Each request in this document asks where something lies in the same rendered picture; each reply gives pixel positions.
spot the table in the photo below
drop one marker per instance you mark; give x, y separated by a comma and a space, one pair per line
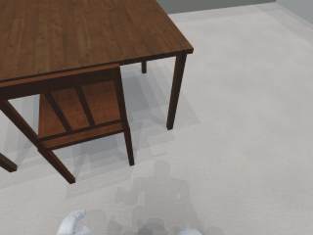
43, 37

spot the chair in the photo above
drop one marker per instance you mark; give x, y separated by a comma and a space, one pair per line
75, 106

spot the robot left hand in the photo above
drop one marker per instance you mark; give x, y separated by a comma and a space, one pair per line
68, 225

